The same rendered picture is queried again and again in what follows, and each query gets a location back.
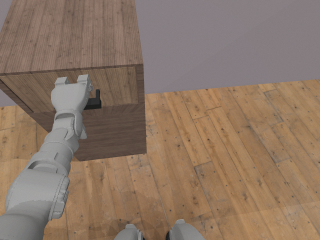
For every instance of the left robot thigh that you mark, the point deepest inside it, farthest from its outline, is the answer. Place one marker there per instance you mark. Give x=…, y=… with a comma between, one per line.
x=129, y=234

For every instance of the left robot upper arm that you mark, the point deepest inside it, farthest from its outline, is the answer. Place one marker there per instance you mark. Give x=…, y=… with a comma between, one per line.
x=38, y=197

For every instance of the robot right shin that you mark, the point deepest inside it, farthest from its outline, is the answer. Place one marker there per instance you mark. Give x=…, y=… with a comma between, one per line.
x=180, y=221

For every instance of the left robot hand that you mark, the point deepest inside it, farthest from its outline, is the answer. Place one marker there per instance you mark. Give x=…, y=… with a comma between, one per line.
x=75, y=96

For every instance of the cabinet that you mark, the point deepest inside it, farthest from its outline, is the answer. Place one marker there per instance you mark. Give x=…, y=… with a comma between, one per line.
x=49, y=36

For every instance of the drawer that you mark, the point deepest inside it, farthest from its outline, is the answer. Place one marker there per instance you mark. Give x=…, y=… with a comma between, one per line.
x=117, y=86

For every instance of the robot left forearm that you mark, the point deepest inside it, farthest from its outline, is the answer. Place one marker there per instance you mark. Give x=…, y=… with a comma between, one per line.
x=58, y=149

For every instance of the handle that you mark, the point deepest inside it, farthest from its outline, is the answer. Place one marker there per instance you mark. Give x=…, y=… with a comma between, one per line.
x=94, y=103

